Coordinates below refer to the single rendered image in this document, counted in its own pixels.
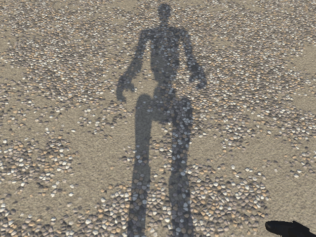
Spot right robot hand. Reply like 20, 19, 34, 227
265, 220, 316, 237

